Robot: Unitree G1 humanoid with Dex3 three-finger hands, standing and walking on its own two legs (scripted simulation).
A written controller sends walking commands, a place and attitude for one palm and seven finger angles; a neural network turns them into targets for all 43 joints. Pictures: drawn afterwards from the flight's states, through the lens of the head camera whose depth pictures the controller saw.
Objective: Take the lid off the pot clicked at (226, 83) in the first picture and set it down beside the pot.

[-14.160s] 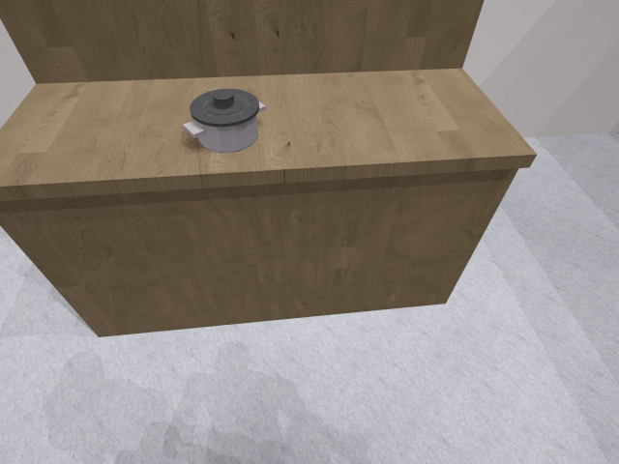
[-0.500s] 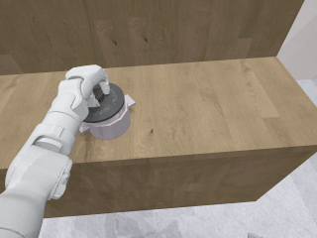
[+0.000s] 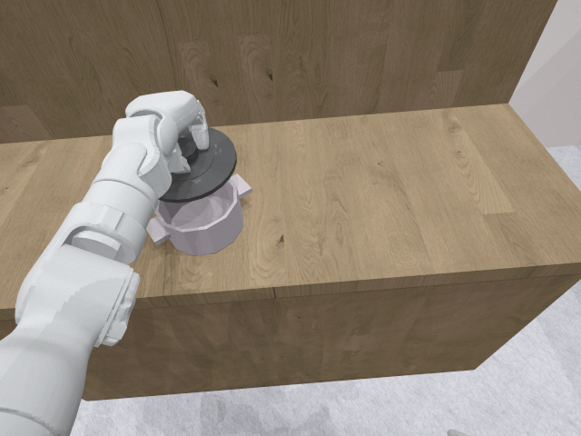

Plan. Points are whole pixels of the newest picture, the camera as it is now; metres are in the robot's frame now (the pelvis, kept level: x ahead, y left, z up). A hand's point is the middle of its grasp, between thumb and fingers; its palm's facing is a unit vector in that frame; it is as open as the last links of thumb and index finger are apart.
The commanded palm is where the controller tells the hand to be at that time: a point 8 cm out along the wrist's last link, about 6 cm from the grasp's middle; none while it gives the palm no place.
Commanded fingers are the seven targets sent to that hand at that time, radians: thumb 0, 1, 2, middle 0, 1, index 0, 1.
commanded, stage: lift the lid straight up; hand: left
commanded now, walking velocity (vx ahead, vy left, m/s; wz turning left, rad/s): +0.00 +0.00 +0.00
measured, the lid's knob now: (182, 151) +0.51 +0.14 +0.13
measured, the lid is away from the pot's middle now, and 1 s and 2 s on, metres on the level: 0.01 0.01 0.12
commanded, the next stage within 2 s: move the lid sideways beside the pot in 0.90 s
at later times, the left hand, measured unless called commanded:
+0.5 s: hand (157, 130) +0.47 +0.15 +0.20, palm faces -0.25 -0.04 -0.97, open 7.3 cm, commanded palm +0.47 +0.15 +0.26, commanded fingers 0.00 0.71 0.84 -0.89 -1.08 -0.90 -1.07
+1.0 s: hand (152, 118) +0.48 +0.15 +0.21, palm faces -0.28 -0.05 -0.96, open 7.3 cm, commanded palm +0.47 +0.16 +0.28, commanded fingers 0.00 0.71 0.84 -0.89 -1.08 -0.90 -1.07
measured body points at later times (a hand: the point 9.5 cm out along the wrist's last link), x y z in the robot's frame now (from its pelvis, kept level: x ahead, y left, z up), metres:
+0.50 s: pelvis +0.00 +0.00 +0.00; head +0.02 -0.03 +0.45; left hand +0.48 +0.15 +0.25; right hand +0.09 -0.26 -0.13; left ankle -0.01 +0.10 -0.74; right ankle -0.01 -0.13 -0.74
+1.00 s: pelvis +0.00 +0.00 +0.00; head +0.02 -0.02 +0.45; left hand +0.49 +0.15 +0.26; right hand +0.07 -0.26 -0.13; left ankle -0.01 +0.10 -0.74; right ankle -0.01 -0.13 -0.74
